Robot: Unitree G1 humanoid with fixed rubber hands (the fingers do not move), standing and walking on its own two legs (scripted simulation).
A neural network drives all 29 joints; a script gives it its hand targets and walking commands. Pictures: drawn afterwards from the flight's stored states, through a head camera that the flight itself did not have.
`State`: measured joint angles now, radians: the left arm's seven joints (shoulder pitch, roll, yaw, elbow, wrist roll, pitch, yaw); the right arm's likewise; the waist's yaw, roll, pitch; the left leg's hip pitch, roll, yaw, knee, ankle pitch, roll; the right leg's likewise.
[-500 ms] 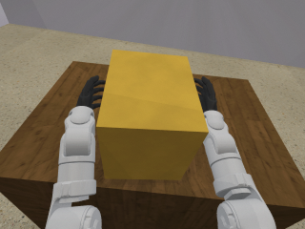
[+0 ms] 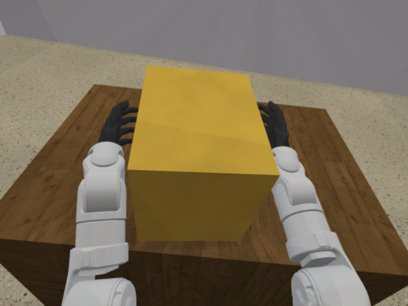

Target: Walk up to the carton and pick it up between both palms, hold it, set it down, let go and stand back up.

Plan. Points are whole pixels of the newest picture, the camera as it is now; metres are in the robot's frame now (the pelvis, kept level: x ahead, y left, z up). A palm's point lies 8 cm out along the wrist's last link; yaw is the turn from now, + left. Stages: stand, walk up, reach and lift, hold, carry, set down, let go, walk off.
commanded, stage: hold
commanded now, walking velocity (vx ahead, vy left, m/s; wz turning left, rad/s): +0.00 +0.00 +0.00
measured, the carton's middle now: (194, 154) +0.38 +0.00 +0.13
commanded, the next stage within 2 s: none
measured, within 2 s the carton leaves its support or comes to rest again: neither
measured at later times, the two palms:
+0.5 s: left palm (111, 142) +0.36 +0.16 +0.17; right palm (275, 139) +0.37 -0.15 +0.18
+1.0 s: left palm (110, 136) +0.36 +0.16 +0.18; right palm (274, 132) +0.38 -0.15 +0.19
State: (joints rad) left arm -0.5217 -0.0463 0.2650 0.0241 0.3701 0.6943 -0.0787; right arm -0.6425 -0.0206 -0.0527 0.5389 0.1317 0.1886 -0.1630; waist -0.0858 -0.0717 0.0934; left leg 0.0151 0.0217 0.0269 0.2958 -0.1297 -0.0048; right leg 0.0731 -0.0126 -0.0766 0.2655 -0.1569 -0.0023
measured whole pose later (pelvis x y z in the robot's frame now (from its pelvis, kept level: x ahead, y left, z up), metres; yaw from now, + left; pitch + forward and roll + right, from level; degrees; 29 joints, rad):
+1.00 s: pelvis +0.01 -0.01 +0.00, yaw +1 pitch -8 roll +0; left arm -0.56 -0.03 0.29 0.06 0.36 0.68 -0.08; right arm -0.70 -0.01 -0.08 0.57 0.10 0.20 -0.16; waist -0.09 -0.07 0.06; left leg -0.01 0.02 0.02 0.27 -0.12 -0.01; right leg 0.05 -0.01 -0.09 0.26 -0.16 -0.01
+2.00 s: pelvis +0.00 +0.00 +0.00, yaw +0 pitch -10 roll +0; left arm -0.52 -0.04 0.27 0.00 0.37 0.73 -0.09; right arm -0.63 -0.02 -0.04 0.50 0.14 0.21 -0.16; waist -0.09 -0.06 0.10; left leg 0.02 0.02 0.02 0.29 -0.13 0.00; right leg 0.07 -0.01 -0.08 0.27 -0.16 0.00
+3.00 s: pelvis +0.00 +0.00 +0.00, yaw +1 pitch -9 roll +0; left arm -0.55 -0.03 0.28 0.06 0.36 0.69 -0.08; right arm -0.68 -0.01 -0.07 0.54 0.11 0.20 -0.16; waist -0.09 -0.07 0.08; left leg 0.00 0.02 0.02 0.28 -0.12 -0.01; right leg 0.06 -0.01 -0.08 0.27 -0.16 -0.01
